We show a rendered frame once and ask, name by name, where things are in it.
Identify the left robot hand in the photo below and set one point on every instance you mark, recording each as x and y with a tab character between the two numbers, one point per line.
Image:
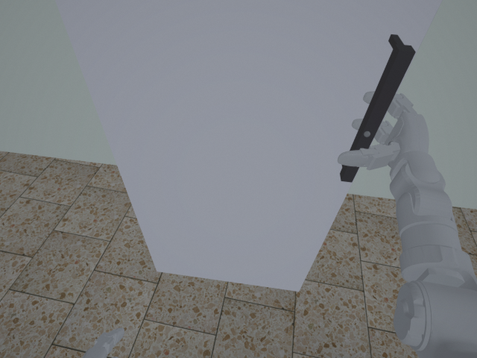
104	344

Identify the right robot hand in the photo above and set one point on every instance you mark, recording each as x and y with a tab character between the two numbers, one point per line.
410	133

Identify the fridge door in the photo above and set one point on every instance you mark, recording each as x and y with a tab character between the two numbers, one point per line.
226	119

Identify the right robot forearm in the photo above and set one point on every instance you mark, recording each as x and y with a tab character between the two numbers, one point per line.
431	249

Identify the right robot upper arm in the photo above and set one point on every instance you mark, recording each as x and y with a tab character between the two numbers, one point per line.
437	321

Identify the handle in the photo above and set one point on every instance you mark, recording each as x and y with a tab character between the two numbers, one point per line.
391	78

